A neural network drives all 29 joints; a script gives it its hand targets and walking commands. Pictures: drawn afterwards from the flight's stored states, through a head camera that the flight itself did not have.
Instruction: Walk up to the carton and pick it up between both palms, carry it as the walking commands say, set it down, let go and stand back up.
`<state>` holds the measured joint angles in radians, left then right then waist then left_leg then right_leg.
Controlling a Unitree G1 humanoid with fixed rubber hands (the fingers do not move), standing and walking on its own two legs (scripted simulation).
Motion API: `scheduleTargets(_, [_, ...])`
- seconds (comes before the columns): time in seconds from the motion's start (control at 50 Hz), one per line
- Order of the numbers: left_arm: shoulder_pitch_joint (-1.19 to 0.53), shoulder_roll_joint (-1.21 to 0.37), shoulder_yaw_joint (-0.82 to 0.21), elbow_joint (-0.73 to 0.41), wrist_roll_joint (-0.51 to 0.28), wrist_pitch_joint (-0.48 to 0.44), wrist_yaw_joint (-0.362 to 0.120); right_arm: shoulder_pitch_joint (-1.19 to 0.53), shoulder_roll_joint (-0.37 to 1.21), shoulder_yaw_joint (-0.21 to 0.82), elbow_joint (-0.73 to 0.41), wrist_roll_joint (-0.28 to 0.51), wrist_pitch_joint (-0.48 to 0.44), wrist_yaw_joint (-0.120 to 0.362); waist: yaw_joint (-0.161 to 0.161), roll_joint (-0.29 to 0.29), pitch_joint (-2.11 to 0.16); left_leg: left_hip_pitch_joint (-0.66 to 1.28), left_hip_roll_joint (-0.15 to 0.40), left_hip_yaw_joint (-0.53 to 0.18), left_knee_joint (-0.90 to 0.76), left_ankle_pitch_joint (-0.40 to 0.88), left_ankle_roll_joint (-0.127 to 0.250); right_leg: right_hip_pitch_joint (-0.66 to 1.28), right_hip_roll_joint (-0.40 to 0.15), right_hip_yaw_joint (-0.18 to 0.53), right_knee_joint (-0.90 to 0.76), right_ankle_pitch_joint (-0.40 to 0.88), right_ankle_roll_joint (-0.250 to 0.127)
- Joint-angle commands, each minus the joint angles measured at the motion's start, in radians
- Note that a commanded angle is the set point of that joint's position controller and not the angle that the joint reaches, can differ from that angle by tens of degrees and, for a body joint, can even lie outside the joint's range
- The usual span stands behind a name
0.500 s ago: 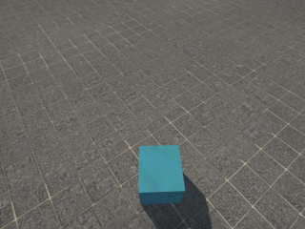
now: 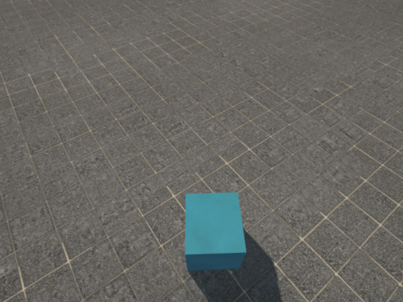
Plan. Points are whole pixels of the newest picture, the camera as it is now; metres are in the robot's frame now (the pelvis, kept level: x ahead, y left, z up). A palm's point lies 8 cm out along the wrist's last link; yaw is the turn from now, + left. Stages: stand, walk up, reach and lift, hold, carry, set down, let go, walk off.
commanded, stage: walk up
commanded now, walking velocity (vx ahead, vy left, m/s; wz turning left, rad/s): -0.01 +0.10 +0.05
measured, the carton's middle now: (212, 231) +0.49 -0.06 -0.65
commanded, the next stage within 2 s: stand in 1.44 s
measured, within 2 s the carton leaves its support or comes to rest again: neither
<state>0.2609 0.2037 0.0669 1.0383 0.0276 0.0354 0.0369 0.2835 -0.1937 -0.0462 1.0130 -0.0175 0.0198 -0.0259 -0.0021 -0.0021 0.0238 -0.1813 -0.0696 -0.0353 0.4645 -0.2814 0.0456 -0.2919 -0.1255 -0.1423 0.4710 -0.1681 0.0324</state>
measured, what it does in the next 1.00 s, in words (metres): stands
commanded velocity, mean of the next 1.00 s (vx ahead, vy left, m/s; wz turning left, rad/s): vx -0.02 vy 0.05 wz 0.06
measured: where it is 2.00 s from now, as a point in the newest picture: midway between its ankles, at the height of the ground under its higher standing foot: outside the picture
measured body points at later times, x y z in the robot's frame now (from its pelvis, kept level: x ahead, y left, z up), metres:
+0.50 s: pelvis +0.01 +0.00 +0.00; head +0.03 -0.01 +0.45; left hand +0.02 +0.25 -0.15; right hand +0.03 -0.26 -0.15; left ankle -0.02 +0.09 -0.74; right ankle +0.05 -0.14 -0.74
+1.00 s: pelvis +0.02 +0.01 +0.00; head +0.04 +0.02 +0.45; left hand +0.00 +0.24 -0.16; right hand +0.08 -0.23 -0.14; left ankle -0.02 +0.10 -0.74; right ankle +0.05 -0.14 -0.74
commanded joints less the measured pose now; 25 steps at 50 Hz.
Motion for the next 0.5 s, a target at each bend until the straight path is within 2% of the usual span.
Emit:
scheduleTargets(0.0, [0.04,0.083,0.011,-0.04,-0.003,-0.021,0.002,0.029,-0.12,-0.022,-0.032,0.003,-0.004,-0.003,0.019,0.054,0.094,-0.245,0.147,-0.155,-0.191,-0.022,0.033,0.154,-0.024,0.071,-0.032,-0.05,-0.039])
scheduleTargets(0.02, [0.058,0.057,-0.001,-0.016,-0.005,-0.027,-0.002,0.036,-0.104,-0.017,-0.031,0.005,-0.01,-0.006,0.011,0.03,0.05,-0.21,0.165,-0.15,-0.218,-0.026,0.017,0.168,-0.024,0.067,-0.054,-0.002,-0.034])
scheduleTargets(0.04, [0.033,0.061,0.004,-0.015,0.001,-0.028,-0.003,0.033,-0.102,-0.018,-0.044,0.001,-0.016,-0.004,-0.007,0.023,0.061,-0.226,0.165,-0.155,-0.223,-0.029,0.019,0.172,-0.026,0.066,-0.056,-0.021,-0.023])
scheduleTargets(0.06, [0.095,0.123,0.029,-0.021,0.006,-0.028,0.01,0.01,-0.167,-0.032,-0.038,0.002,-0.007,0.002,0.036,0.023,0.057,-0.255,0.118,-0.099,-0.103,0.032,0.019,0.219,-0.07,0.112,-0.053,-0.021,-0.036])
scheduleTargets(0.08, [0.083,0.116,0.022,-0.019,0.001,-0.028,0.012,0.026,-0.105,-0.025,-0.047,0.009,-0.014,0.0,0.024,-0.083,0.022,-0.228,0.112,-0.068,-0.069,0.091,0.002,0.196,-0.115,0.153,-0.113,-0.014,-0.06])
scheduleTargets(0.1, [0.064,0.132,0.028,-0.023,-0.005,-0.025,0.008,0.067,-0.104,-0.022,-0.034,0.005,-0.018,-0.003,0.003,-0.082,0.002,-0.169,0.109,-0.065,-0.061,0.161,-0.01,0.174,-0.12,0.136,-0.102,0.033,-0.057])
scheduleTargets(0.12, [0.061,0.084,0.018,-0.004,-0.006,-0.023,0.008,0.073,-0.059,-0.006,-0.046,0.01,-0.034,-0.002,-0.015,-0.087,-0.008,-0.117,0.141,-0.096,-0.113,0.166,-0.014,0.131,-0.071,0.09,-0.099,0.005,-0.051])
scheduleTargets(0.14, [0.055,0.111,0.023,-0.018,0.001,-0.026,0.012,0.063,-0.135,-0.031,-0.047,0.007,-0.023,0.0,-0.005,0.019,0.024,-0.137,0.12,-0.077,-0.054,0.22,-0.006,0.131,-0.107,0.115,-0.072,0.066,-0.054])
scheduleTargets(0.16, [0.093,0.141,0.032,-0.01,0.001,-0.028,0.018,0.067,-0.144,-0.037,-0.037,0.006,-0.018,0.005,0.017,0.001,-0.003,-0.136,0.11,-0.05,0.023,0.305,-0.008,0.159,-0.131,0.134,-0.054,0.198,-0.069])
scheduleTargets(0.18, [0.065,0.118,0.027,-0.005,-0.008,-0.027,0.008,0.11,-0.087,-0.016,-0.03,0.014,-0.02,0.003,-0.011,-0.114,-0.049,-0.091,0.12,-0.053,-0.007,0.28,-0.022,0.133,-0.119,0.11,-0.074,0.144,-0.071])
scheduleTargets(0.2, [0.039,0.075,0.016,-0.02,-0.005,-0.021,0.007,0.12,-0.066,-0.01,-0.03,0.01,-0.019,0.001,-0.022,-0.068,-0.044,-0.088,0.126,-0.074,-0.062,0.204,-0.014,0.121,-0.087,0.084,-0.084,-0.008,-0.048])
scheduleTargets(0.22, [0.05,0.109,0.023,-0.029,0.002,-0.015,0.01,0.06,-0.112,-0.027,-0.033,0.001,-0.013,0.0,0.007,0.015,0.02,-0.143,0.122,-0.086,-0.05,0.236,-0.002,0.097,-0.086,0.1,-0.07,-0.041,-0.048])
scheduleTargets(0.24, [0.049,0.114,0.02,-0.027,0.001,-0.016,0.009,0.062,-0.115,-0.026,-0.037,0.0,-0.011,-0.007,0.002,0.026,-0.024,-0.103,0.138,-0.088,-0.066,0.272,-0.004,0.113,-0.079,0.089,-0.039,0.031,-0.052])
scheduleTargets(0.26, [0.016,0.104,0.019,-0.031,-0.002,-0.01,0.006,0.07,-0.106,-0.022,-0.024,-0.007,-0.018,-0.005,-0.01,0.024,-0.016,-0.148,0.154,-0.134,-0.141,0.16,0.005,0.145,-0.036,0.059,-0.046,-0.048,-0.035])
scheduleTargets(0.28, [0.037,0.08,0.01,-0.036,-0.002,-0.013,0.003,0.059,-0.115,-0.022,-0.024,0.009,-0.015,-0.006,0.005,0.081,-0.005,-0.17,0.144,-0.145,-0.159,0.073,0.014,0.148,-0.034,0.056,-0.036,-0.107,-0.034])
scheduleTargets(0.3, [0.061,0.07,0.003,-0.015,-0.001,-0.013,0.0,0.055,-0.089,-0.01,-0.029,0.008,-0.021,-0.009,0.001,0.046,0.002,-0.18,0.171,-0.173,-0.194,0.003,0.019,0.16,-0.012,0.049,-0.043,-0.085,-0.024])
scheduleTargets(0.32, [0.059,0.069,0.003,-0.02,0.003,-0.015,0.002,0.025,-0.115,-0.017,-0.026,0.003,-0.013,-0.009,0.017,0.058,0.07,-0.22,0.147,-0.147,-0.182,0.016,0.025,0.159,-0.034,0.071,-0.052,-0.067,-0.031])
scheduleTargets(0.34, [0.046,0.072,0.0,-0.019,0.002,-0.021,-0.002,0.034,-0.082,-0.009,-0.027,0.005,-0.016,-0.012,0.008,0.001,0.047,-0.183,0.158,-0.147,-0.191,0.07,0.014,0.16,-0.034,0.062,-0.052,-0.007,-0.035])
scheduleTargets(0.36, [0.056,0.068,0.007,-0.025,0.003,-0.028,0.002,0.041,-0.119,-0.019,-0.027,0.004,-0.014,-0.013,0.0,0.035,0.031,-0.153,0.154,-0.148,-0.167,0.077,0.021,0.144,-0.026,0.053,-0.046,-0.018,-0.026])
scheduleTargets(0.38, [0.035,0.1,0.012,-0.039,-0.005,-0.031,0.009,0.043,-0.155,-0.033,-0.039,0.008,-0.013,-0.007,-0.004,0.04,0.042,-0.18,0.142,-0.124,-0.124,0.204,0.021,0.157,-0.049,0.055,-0.01,0.048,-0.04])
scheduleTargets(0.4, [0.072,0.112,0.016,-0.027,0.004,-0.035,0.008,0.048,-0.14,-0.029,-0.028,0.001,-0.016,-0.01,0.001,0.066,-0.002,-0.122,0.139,-0.09,-0.089,0.268,0.019,0.15,-0.069,0.094,-0.032,0.088,-0.048])
scheduleTargets(0.42, [0.063,0.114,0.014,-0.029,0.001,-0.039,0.011,0.064,-0.108,-0.023,-0.027,0.009,-0.013,-0.006,0.002,-0.046,-0.007,-0.118,0.125,-0.074,-0.042,0.309,0.0,0.155,-0.088,0.108,-0.057,0.109,-0.056])
scheduleTargets(0.44, [0.094,0.154,0.031,-0.018,0.005,-0.034,0.019,0.063,-0.131,-0.031,-0.027,-0.008,-0.007,0.0,0.02,-0.043,-0.014,-0.188,0.102,-0.036,0.028,0.246,-0.01,0.218,-0.146,0.161,-0.08,0.073,-0.076])
scheduleTargets(0.46, [0.111,0.154,0.034,-0.019,0.0,-0.03,0.014,0.077,-0.098,-0.02,-0.034,0.004,-0.007,-0.004,0.027,-0.127,-0.03,-0.19,0.09,-0.015,0.073,0.198,-0.026,0.199,-0.189,0.189,-0.122,0.092,-0.107])
scheduleTargets(0.48, [0.061,0.12,0.018,-0.018,0.001,-0.025,0.01,0.104,-0.034,0.005,-0.031,0.008,-0.011,0.0,-0.013,-0.146,-0.04,-0.103,0.093,-0.026,0.041,0.111,-0.036,0.126,-0.19,0.167,-0.14,0.049,-0.111])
